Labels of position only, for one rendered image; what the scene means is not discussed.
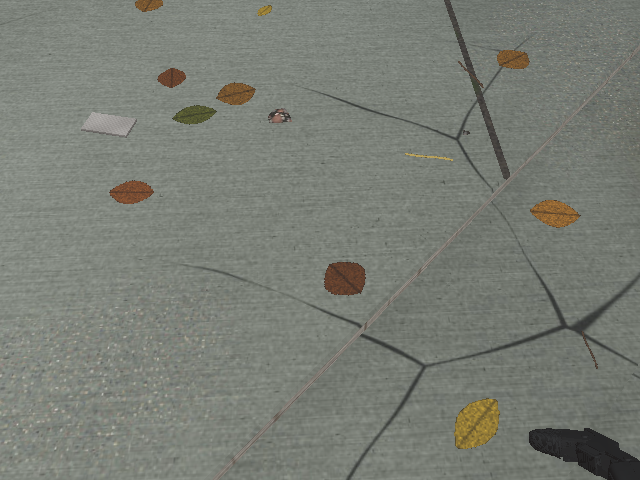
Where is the right robot hand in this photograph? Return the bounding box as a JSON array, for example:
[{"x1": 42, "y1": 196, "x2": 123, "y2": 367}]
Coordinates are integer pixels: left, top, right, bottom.
[{"x1": 529, "y1": 428, "x2": 640, "y2": 480}]

